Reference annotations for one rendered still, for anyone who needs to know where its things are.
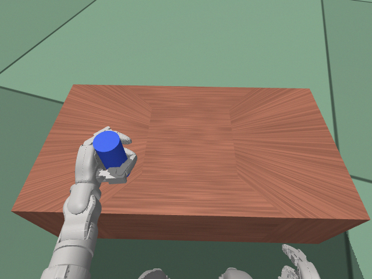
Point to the left robot arm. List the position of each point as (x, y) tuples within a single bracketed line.
[(75, 246)]

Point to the can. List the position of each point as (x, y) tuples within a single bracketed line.
[(110, 149)]

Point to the left robot hand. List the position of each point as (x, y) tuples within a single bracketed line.
[(90, 169)]

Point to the right robot hand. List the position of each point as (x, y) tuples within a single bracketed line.
[(305, 269)]

